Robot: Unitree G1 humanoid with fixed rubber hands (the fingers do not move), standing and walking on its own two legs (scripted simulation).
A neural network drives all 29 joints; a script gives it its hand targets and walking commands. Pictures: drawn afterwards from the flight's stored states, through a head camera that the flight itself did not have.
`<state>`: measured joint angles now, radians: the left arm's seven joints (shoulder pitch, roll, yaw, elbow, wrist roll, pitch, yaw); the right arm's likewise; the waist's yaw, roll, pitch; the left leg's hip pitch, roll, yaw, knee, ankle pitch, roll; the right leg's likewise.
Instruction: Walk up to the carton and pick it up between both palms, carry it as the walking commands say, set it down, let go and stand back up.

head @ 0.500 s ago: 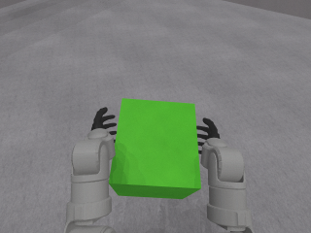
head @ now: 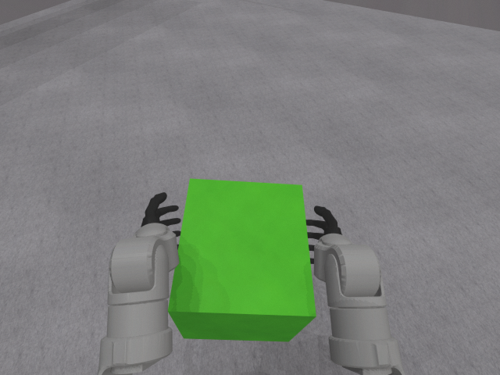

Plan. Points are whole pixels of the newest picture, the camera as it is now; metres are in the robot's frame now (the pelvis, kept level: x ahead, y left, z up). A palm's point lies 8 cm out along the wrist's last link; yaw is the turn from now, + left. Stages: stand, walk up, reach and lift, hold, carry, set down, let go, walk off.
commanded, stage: carry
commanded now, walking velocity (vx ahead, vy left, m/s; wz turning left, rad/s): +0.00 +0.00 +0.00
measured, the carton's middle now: (241, 263) +0.31 +0.01 -0.02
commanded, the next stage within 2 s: none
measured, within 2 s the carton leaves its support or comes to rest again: neither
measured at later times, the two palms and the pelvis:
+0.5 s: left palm (162, 186) +0.39 +0.14 +0.10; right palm (320, 188) +0.40 -0.12 +0.08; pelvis +0.09 -0.01 +0.00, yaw +5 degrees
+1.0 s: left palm (163, 144) +0.50 +0.16 +0.09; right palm (304, 146) +0.51 -0.11 +0.08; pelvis +0.21 +0.01 +0.02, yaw +2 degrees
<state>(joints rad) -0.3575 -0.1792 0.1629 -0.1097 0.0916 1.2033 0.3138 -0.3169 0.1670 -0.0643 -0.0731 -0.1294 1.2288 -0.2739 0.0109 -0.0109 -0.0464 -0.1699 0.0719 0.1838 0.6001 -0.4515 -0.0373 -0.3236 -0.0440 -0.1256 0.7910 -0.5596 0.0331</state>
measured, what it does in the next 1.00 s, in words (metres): walks ahead: right foot, then left foot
